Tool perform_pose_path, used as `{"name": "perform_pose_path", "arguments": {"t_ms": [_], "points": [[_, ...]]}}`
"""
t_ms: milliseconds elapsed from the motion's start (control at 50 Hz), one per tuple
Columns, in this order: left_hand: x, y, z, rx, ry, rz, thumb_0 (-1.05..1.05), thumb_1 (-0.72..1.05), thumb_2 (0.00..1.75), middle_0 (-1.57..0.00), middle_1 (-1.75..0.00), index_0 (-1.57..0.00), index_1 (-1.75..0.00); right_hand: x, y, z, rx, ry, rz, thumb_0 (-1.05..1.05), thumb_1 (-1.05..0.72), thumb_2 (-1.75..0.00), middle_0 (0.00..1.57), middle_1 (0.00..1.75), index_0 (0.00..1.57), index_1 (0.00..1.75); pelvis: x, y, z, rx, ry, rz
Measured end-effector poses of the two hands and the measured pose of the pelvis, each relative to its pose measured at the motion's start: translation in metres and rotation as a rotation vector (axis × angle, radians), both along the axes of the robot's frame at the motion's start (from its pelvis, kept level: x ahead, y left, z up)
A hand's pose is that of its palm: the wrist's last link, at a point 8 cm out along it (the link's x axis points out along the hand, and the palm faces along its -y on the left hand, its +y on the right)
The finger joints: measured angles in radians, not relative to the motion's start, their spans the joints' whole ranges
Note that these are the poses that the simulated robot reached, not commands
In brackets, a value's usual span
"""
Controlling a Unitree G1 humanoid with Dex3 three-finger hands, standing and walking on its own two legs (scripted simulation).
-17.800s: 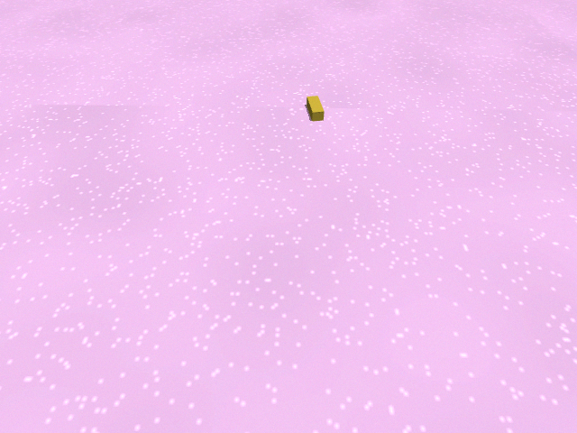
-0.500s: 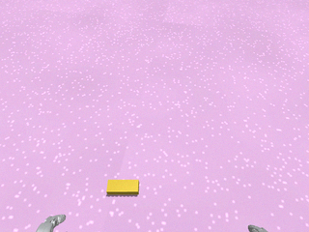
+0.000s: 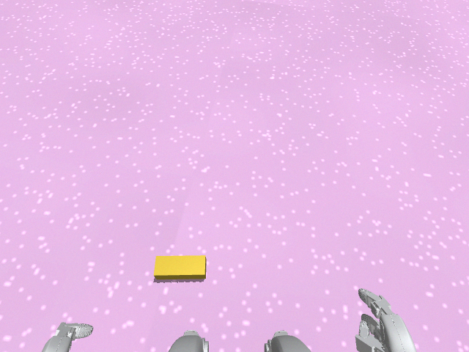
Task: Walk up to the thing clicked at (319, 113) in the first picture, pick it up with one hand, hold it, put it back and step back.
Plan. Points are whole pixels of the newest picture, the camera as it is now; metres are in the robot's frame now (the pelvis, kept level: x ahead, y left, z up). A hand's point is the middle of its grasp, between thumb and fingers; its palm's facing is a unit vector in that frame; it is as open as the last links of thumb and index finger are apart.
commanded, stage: rise first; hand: left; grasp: from above
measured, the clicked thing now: (181, 267) +0.45 +0.18 -0.67
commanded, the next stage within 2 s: none
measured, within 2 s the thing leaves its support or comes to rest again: neither
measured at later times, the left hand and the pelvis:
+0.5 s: hand (106, 350) +0.17 +0.27 -0.25, palm faces -0.39 -0.70 -0.60, open 14.3 cm; pelvis -0.03 +0.00 -0.11, yaw +0 degrees
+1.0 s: hand (139, 296) +0.31 +0.26 -0.43, palm faces -0.48 -0.21 -0.85, open 14.0 cm; pelvis -0.09 -0.01 -0.29, yaw -3 degrees
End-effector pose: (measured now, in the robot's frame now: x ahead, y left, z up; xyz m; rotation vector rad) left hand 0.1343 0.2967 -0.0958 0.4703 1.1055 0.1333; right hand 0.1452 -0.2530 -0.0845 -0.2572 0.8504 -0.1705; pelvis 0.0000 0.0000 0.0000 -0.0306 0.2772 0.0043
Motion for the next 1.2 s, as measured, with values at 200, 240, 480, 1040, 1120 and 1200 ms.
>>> {"name": "perform_pose_path", "arguments": {"t_ms": [200,240,480,1040,1120,1200], "points": [[0.000,-0.001,-0.015,0.035,0.008,-0.052,-0.01,-0.51,0.98,-0.07,-1.07,-0.08,-1.07,0.018,0.007,-0.014,-0.002,-0.057,0.034,0.01,-0.89,-0.90,0.20,0.30,0.20,0.30,0.000,0.001,-0.021,-0.010,0.061,0.002],[0.000,-0.001,-0.019,0.043,0.006,-0.064,-0.01,-0.52,0.98,-0.07,-1.07,-0.08,-1.07,0.019,0.007,-0.019,0.001,-0.058,0.041,0.01,-0.90,-0.90,0.20,0.30,0.20,0.30,-0.001,0.001,-0.027,-0.011,0.072,0.002],[0.037,0.004,-0.096,0.183,-0.034,-0.324,-0.01,-0.57,1.00,-0.08,-1.05,-0.08,-1.06,0.009,-0.003,-0.096,-0.006,-0.040,0.101,0.01,-0.91,-0.90,0.21,0.30,0.20,0.30,-0.027,-0.002,-0.098,-0.007,0.200,-0.001],[0.188,-0.024,-0.284,0.559,-0.265,-0.909,-0.01,-0.53,1.04,-0.09,-1.03,-0.09,-1.04,-0.159,-0.030,-0.327,-0.008,0.443,-0.034,0.00,-0.89,-0.90,0.20,0.30,0.20,0.30,-0.093,-0.007,-0.293,-0.038,0.321,-0.041],[0.198,-0.028,-0.298,0.588,-0.278,-0.956,-0.01,-0.53,1.04,-0.08,-1.02,-0.08,-1.03,-0.176,-0.030,-0.333,-0.023,0.487,-0.057,0.00,-0.89,-0.90,0.20,0.30,0.20,0.30,-0.095,-0.004,-0.306,-0.048,0.320,-0.044],[0.207,-0.031,-0.310,0.608,-0.285,-0.995,-0.01,-0.53,1.04,-0.07,-1.01,-0.07,-1.02,-0.186,-0.030,-0.338,-0.035,0.515,-0.067,0.00,-0.89,-0.90,0.20,0.30,0.20,0.30,-0.096,-0.002,-0.316,-0.056,0.318,-0.046]]}}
